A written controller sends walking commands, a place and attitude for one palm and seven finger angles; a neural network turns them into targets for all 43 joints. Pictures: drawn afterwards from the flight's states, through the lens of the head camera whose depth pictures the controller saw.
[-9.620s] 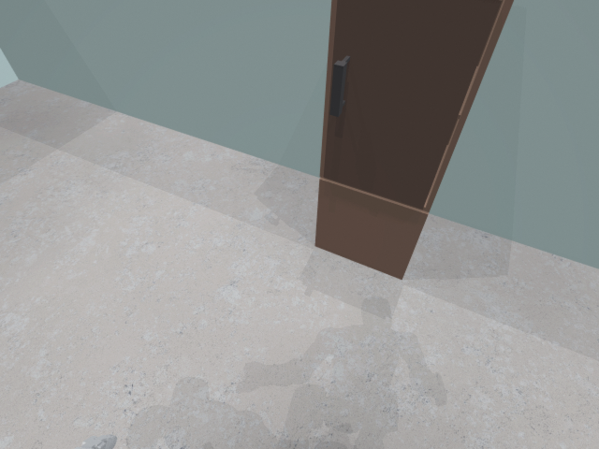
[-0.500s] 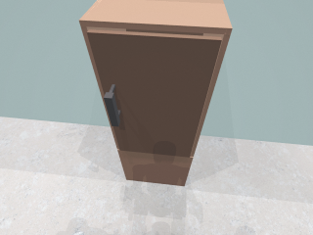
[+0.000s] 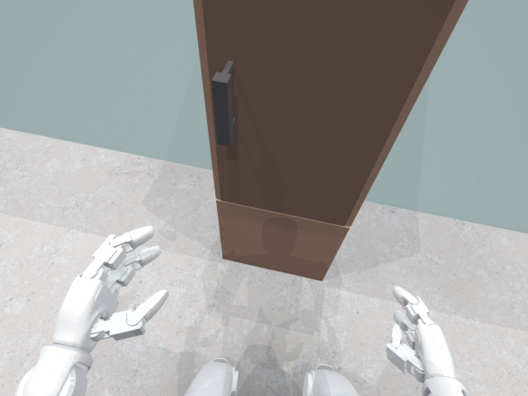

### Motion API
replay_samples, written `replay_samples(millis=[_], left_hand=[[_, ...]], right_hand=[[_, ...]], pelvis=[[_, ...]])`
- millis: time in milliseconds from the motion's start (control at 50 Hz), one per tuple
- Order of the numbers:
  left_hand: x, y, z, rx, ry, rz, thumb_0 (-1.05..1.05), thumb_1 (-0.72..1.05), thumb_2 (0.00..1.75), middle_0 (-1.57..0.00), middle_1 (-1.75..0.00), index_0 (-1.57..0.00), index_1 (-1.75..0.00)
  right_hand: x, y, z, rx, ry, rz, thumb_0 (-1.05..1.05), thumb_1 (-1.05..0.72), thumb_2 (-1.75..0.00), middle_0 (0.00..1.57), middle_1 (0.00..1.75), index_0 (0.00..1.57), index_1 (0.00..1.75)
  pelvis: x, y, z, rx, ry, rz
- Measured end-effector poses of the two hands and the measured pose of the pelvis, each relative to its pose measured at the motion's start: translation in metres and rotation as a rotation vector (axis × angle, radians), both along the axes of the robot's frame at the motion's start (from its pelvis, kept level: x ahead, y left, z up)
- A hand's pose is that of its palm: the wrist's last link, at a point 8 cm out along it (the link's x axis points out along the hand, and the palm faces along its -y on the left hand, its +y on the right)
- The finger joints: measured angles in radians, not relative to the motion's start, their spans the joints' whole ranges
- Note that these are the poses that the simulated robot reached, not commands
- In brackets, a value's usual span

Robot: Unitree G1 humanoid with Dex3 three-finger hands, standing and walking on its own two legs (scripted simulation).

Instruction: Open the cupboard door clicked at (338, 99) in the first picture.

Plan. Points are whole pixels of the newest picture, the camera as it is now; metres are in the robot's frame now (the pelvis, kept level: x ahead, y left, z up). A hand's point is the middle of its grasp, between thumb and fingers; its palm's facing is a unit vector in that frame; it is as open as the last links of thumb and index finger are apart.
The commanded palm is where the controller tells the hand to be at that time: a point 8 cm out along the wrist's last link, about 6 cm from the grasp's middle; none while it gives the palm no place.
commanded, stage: raise the hand with hooked fingers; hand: left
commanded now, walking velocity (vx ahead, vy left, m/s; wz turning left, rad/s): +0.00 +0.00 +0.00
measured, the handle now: (227, 104) +0.58 +0.13 +0.10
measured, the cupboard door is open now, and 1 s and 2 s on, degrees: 0 0 0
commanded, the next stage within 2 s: move the hooked fingers beside the handle in 1.52 s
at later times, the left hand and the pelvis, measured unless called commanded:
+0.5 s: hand (109, 255) +0.27 +0.24 +0.08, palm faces -0.09 -0.99 -0.06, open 12.5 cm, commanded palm +0.25 +0.30 +0.09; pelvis +0.02 +0.02 +0.03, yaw -1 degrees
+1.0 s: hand (80, 206) +0.31 +0.28 +0.12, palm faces -0.06 -1.00 -0.05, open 14.0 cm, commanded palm +0.29 +0.33 +0.12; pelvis +0.03 +0.01 +0.04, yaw -1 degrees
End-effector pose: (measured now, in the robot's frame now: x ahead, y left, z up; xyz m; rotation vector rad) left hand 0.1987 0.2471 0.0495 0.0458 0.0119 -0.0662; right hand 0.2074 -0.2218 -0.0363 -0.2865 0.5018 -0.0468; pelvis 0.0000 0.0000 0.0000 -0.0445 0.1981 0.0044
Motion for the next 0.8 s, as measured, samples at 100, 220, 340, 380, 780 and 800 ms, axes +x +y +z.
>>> replay_samples(millis=[100,220,340,380,780,800], left_hand=[[0.025,0.009,0.01,0.01,0.03,-0.06,0.01,0.31,0.65,-0.24,-0.68,-0.24,-0.68],[0.038,0.023,0.018,0.003,0.078,-0.046,0.01,0.17,0.59,-0.25,-0.77,-0.25,-0.77],[0.044,0.036,0.026,0.017,0.047,-0.024,0.0,0.03,0.53,-0.26,-0.86,-0.26,-0.86],[0.046,0.039,0.026,0.019,0.045,-0.024,0.0,-0.02,0.51,-0.27,-0.89,-0.26,-0.89],[0.078,0.075,0.057,0.017,0.03,0.001,-0.01,-0.44,0.33,-0.3,-1.16,-0.29,-1.16],[0.08,0.076,0.058,0.017,0.029,0.001,-0.01,-0.45,0.32,-0.3,-1.17,-0.29,-1.17]], right_hand=[[-0.04,0.019,-0.024,0.063,0.138,-0.039,0.01,-0.9,-0.9,0.2,0.3,0.2,0.3],[-0.075,0.016,-0.024,0.067,0.212,-0.115,0.01,-0.9,-0.9,0.2,0.3,0.21,0.3],[-0.078,-0.004,-0.013,0.0,0.21,-0.142,0.01,-0.9,-0.9,0.2,0.3,0.2,0.3],[-0.073,-0.009,-0.008,-0.02,0.197,-0.145,0.01,-0.9,-0.9,0.2,0.3,0.2,0.3],[-0.017,0.007,0.017,0.0,0.11,-0.063,0.01,-0.9,-0.9,0.2,0.3,0.2,0.3],[-0.018,0.007,0.016,0.001,0.115,-0.062,0.01,-0.9,-0.9,0.2,0.3,0.2,0.3]], pelvis=[[-0.002,0.007,0.006,-0.008,0.008,-0.002],[0.003,0.015,0.017,0.001,0.011,-0.019],[0.008,0.021,0.021,0.001,0.01,-0.022],[0.01,0.022,0.022,0.0,0.008,-0.022],[0.026,0.018,0.038,-0.007,-0.023,-0.01],[0.027,0.018,0.038,-0.006,-0.024,-0.011]])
